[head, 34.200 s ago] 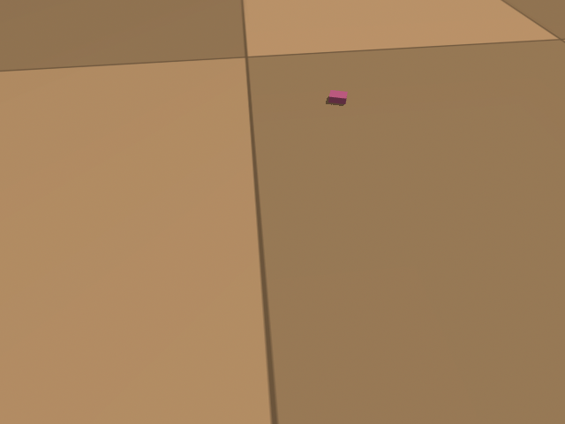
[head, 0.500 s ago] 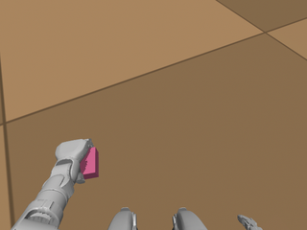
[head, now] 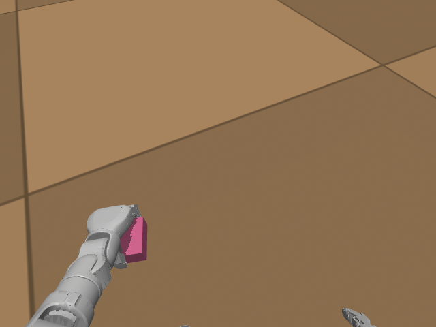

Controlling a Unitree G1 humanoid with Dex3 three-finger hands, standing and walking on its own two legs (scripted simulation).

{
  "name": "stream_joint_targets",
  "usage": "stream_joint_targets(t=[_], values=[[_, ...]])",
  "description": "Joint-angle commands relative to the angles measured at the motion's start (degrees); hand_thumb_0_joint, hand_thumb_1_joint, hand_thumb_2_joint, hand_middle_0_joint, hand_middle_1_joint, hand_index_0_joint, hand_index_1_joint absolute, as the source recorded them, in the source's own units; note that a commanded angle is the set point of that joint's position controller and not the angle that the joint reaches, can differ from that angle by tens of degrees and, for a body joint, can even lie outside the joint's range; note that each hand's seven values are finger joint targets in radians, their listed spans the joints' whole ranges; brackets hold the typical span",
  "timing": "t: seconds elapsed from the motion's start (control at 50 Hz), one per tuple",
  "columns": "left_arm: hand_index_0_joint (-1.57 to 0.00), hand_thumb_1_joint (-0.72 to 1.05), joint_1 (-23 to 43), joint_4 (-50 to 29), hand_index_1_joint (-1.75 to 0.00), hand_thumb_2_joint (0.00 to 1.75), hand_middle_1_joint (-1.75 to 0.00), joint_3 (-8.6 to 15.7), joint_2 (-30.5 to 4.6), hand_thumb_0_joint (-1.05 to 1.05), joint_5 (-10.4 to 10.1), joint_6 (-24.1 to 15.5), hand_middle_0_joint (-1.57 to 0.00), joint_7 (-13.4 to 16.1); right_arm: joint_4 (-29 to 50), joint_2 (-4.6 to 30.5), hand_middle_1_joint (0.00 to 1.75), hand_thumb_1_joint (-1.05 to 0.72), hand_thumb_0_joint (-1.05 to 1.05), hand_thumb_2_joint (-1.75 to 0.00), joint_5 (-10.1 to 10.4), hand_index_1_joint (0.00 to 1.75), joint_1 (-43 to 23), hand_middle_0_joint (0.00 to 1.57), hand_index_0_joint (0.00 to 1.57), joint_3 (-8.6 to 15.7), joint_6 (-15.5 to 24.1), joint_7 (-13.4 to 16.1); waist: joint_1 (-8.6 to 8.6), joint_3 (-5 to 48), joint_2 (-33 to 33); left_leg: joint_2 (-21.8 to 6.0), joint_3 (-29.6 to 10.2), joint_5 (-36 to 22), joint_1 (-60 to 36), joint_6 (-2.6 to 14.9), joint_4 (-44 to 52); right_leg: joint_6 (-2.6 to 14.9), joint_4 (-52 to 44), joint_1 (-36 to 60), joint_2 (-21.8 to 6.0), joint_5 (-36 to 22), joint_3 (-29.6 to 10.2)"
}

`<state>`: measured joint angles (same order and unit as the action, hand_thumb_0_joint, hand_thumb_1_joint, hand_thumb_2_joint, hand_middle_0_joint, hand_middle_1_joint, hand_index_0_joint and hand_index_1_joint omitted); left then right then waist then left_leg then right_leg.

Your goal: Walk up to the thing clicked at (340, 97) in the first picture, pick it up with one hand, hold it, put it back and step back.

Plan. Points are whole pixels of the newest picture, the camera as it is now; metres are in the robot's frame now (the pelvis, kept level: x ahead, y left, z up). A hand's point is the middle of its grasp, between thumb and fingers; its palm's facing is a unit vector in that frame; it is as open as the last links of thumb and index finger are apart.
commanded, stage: hold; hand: left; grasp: from above
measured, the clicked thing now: (119, 241) +0.32 +0.24 -0.10
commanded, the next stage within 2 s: crouch in 1.70 s
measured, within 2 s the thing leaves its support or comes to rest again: neither
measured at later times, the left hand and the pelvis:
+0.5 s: hand (114, 238) +0.30 +0.22 -0.04, palm faces -0.45 -0.07 -0.89, open 11.3 cm; pelvis +0.00 +0.00 +0.01, yaw +0 degrees
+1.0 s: hand (111, 244) +0.28 +0.22 -0.02, palm faces -0.45 -0.07 -0.89, open 11.3 cm; pelvis -0.01 -0.01 +0.02, yaw +0 degrees
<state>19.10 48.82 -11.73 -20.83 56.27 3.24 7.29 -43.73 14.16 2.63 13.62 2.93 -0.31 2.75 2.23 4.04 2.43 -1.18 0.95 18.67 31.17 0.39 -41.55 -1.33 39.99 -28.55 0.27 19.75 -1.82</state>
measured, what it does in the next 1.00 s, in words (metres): stands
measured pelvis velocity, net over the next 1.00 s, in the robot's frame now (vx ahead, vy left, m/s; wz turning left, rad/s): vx -0.01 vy -0.01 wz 0.00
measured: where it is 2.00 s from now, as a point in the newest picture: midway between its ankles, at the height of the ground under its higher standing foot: outside the picture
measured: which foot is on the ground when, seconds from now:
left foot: down 0.00-1.00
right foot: down 0.00-1.00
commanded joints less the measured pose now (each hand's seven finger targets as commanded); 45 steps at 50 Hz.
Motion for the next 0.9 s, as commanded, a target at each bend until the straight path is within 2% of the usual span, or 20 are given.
stream_joint_targets(t=[0.0,0.02,0.06,0.08,0.1,0.12,0.2,0.28,0.34,0.36,0.38,0.56,0.58,0.68,0.76,0.78,0.8,0.82,0.86,0.88], values=[[-0.94,0.61,18.82,-12.34,-0.79,0.8,-0.83,4.28,-12.38,0.0,0.42,-0.1,-0.89,1.82,6.35,8.18,0.3,-0.88,0.0,-0.89,0.29,0.3,-0.4,0.2,0.2,2.41,1.38,0.38,-0.5,17.31,0.42,1.73,-0.12,-17.33,-14.93,-0.33,6.22,1.58,-6.34,6.89,2.07,-16.72,0.59],[-0.93,0.6,17.59,-10.66,-0.77,0.8,-0.81,3.66,-11.36,0.0,0.59,0.07,-0.9,1.56,6.38,8.26,0.3,-0.88,0.0,-0.89,0.29,0.3,-0.17,0.2,0.2,2.39,1.31,0.27,0.19,16.04,-0.77,1.72,-0.14,-17.57,-14.82,-0.25,6.27,1.51,-6.53,6.85,2.13,-16.9,0.58],[-0.93,0.6,17.89,-11.86,-0.76,0.78,-0.8,3.76,-11.6,0.0,0.49,-0.05,-0.89,1.03,6.44,8.27,0.3,-0.88,0.0,-0.89,0.36,0.3,-0.33,0.2,0.2,2.45,1.13,0.19,-0.45,15.65,-0.86,1.71,-0.21,-17.86,-14.97,-0.28,6.88,1.55,-7.0,7.73,2.14,-17.04,0.62],[-0.94,0.61,17.42,-11.13,-0.77,0.79,-0.81,3.77,-11.41,0.0,0.49,0.02,-0.9,0.7,6.75,8.41,0.3,-0.88,0.0,-0.89,0.34,0.3,-0.24,0.2,0.2,2.5,1.08,0.12,0.02,15.47,-1.67,1.61,-0.13,-17.94,-15.37,-0.2,7.18,1.61,-7.13,7.62,2.19,-16.95,0.75],[-0.95,0.62,17.94,-12.82,-0.77,0.8,-0.81,3.96,-12.28,0.0,0.69,-0.11,-0.92,0.41,7.2,8.32,0.3,-0.88,0.0,-0.89,0.42,0.3,-0.85,0.2,0.2,2.48,0.9,0.1,-1.02,15.77,-0.97,1.74,0.03,-18.18,-15.83,-0.13,7.49,1.51,-7.57,8.27,2.09,-17.47,0.65],[-0.96,0.63,17.96,-12.77,-0.77,0.8,-0.81,3.6,-11.75,0.0,0.8,-0.08,-0.92,0.13,7.4,8.47,0.3,-0.88,0.0,-0.89,0.43,0.3,-0.77,0.2,0.2,2.57,0.81,-0.01,-0.24,15.78,-0.78,1.79,0.43,-18.47,-16.2,0.01,7.37,1.5,-7.79,8.23,2.04,-17.96,0.43],[-0.94,0.61,17.97,-14.44,-0.78,0.82,-0.81,3.94,-12.37,0.0,0.49,-0.07,-0.91,-0.63,7.88,8.38,0.3,-0.88,0.0,-0.89,0.52,0.3,-1.21,0.2,0.2,2.34,0.31,-0.03,-0.65,15.63,-0.47,1.63,0.33,-19.68,-17.58,0.02,8.59,1.49,-8.63,9.84,2.11,-18.75,0.57],[-0.93,0.6,17.14,-14.75,-0.76,0.78,-0.8,3.76,-12.07,0.0,0.61,-0.12,-0.9,-1.36,8.65,8.33,0.3,-0.88,0.0,-0.89,0.59,0.3,-2.09,0.2,0.2,2.22,-0.06,-0.07,-0.81,14.14,-1.08,1.54,0.36,-18.77,-18.14,0.01,9.95,1.57,-9.7,10.62,2.04,-17.63,0.73],[-0.93,0.6,17.47,-16.69,-0.78,0.81,-0.82,4.54,-13.28,0.0,0.72,-0.35,-0.89,-1.68,9.09,8.27,0.3,-0.88,0.0,-0.89,0.68,0.3,-2.71,0.2,0.2,2.13,-0.28,-0.06,-1.77,14.7,0.03,1.53,0.27,-18.59,-18.99,-0.1,10.86,1.71,-10.13,11.47,2.04,-17.19,0.62],[-0.94,0.61,17.11,-16.51,-0.78,0.81,-0.82,3.88,-12.27,0.0,0.56,-0.29,-0.9,-1.82,9.24,8.3,0.3,-0.88,0.0,-0.89,0.56,0.3,-2.8,0.2,0.2,2.11,-0.32,-0.09,-1.07,14.0,0.36,1.62,0.57,-18.09,-19.05,-0.01,11.01,1.73,-10.54,11.14,1.98,-16.93,0.55],[-0.95,0.62,17.47,-17.29,-0.78,0.82,-0.81,3.67,-12.19,0.0,0.66,-0.17,-0.92,-1.9,9.45,8.16,0.3,-0.88,0.0,-0.89,0.68,0.3,-3.54,0.2,0.2,2.01,-0.41,-0.05,-1.69,14.2,-0.24,1.46,0.3,-18.29,-19.73,-0.04,11.42,1.67,-10.71,11.38,2.04,-17.05,0.7],[-0.95,0.62,15.72,-17.98,-0.78,0.81,-0.82,3.6,-11.96,0.0,0.26,0.05,-0.92,-3.5,10.19,7.9,0.3,-0.89,0.0,-0.89,0.86,0.3,-4.84,0.2,0.2,1.7,-0.57,0.11,-1.74,12.23,-2.51,1.95,0.73,-14.9,-19.69,0.54,12.99,1.22,-13.28,12.33,1.46,-14.64,0.12],[-0.96,0.64,16.11,-19.61,-0.8,0.8,-0.84,3.98,-12.8,0.0,0.16,-0.09,-0.91,-3.65,10.37,7.92,0.3,-0.88,0.0,-0.89,0.92,0.3,-5.31,0.2,0.2,1.63,-0.64,0.16,-2.34,13.07,-1.91,2.03,0.88,-15.34,-20.11,0.47,13.18,1.25,-13.38,12.94,1.45,-14.9,0.23],[-0.94,0.62,16.21,-20.44,-0.79,0.8,-0.83,3.91,-12.37,0.0,0.33,-0.38,-0.9,-4.05,10.63,7.84,0.3,-0.88,0.0,-0.89,0.94,0.3,-5.9,0.2,0.2,1.4,-0.66,0.35,-1.68,11.87,-1.17,1.71,0.83,-14.28,-21.17,0.34,14.33,1.56,-13.87,12.22,1.68,-13.36,0.35],[-0.95,0.62,16.1,-20.52,-0.8,0.84,-0.84,5.22,-13.97,0.0,0.6,-0.45,-0.92,-4.04,10.57,7.96,0.3,-0.89,0.0,-0.89,0.94,0.3,-6.16,0.2,0.2,1.44,-0.67,0.4,-2.18,12.1,-1.25,1.66,0.73,-14.72,-21.51,0.31,14.62,1.57,-14.38,13.19,1.68,-13.23,0.56],[-0.95,0.62,15.84,-21.77,-0.81,0.83,-0.85,4.81,-13.44,0.0,0.57,-0.47,-0.92,-4.17,10.98,7.65,0.3,-0.89,0.0,-0.89,1.03,0.3,-6.77,0.2,0.2,1.27,-0.67,0.43,-2.62,12.24,-1.33,1.78,0.82,-14.7,-21.65,0.35,14.8,1.56,-14.52,13.57,1.56,-13.34,0.51],[-0.96,0.62,15.85,-21.25,-0.8,0.85,-0.83,4.45,-13.19,0.0,0.75,-0.42,-0.93,-4.16,10.65,7.81,0.3,-0.89,0.0,-0.9,0.93,0.3,-6.62,0.2,0.2,1.27,-0.63,0.43,-1.87,11.98,-1.4,1.93,1.04,-14.53,-21.68,0.55,14.58,1.36,-14.73,13.35,1.38,-13.65,0.22],[-0.96,0.63,16.34,-21.79,-0.81,0.85,-0.84,5.02,-13.82,0.0,0.63,-0.41,-0.93,-4.17,10.87,7.83,0.3,-0.89,0.0,-0.89,1.01,0.3,-6.76,0.2,0.2,1.31,-0.6,0.43,-2.19,12.16,-0.82,1.83,1.11,-14.58,-21.93,0.48,14.99,1.48,-14.76,13.59,1.44,-13.59,0.37],[-0.97,0.64,15.92,-21.06,-0.82,0.86,-0.85,4.05,-12.76,0.0,0.47,-0.34,-0.94,-4.44,10.99,7.8,0.3,-0.89,0.0,-0.9,1.06,0.3,-7.24,0.2,0.2,1.14,-0.6,0.42,-1.9,10.53,-0.96,1.66,0.93,-13.36,-21.86,0.35,15.57,1.62,-15.14,12.65,1.57,-12.11,0.59],[-0.95,0.62,15.53,-20.89,-0.81,0.85,-0.84,5.04,-13.58,0.0,0.32,-0.32,-0.92,-4.51,11.0,7.94,0.3,-0.89,0.0,-0.9,1.08,0.3,-7.16,0.2,0.2,1.24,-0.66,0.44,-2.4,10.33,-1.66,1.66,0.85,-12.76,-21.56,0.4,15.74,1.53,-15.55,13.3,1.54,-11.35,0.66]])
